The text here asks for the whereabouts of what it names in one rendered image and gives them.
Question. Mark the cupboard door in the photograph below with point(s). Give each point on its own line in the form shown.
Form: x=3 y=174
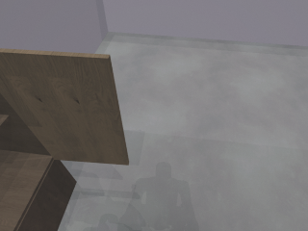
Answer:
x=68 y=100

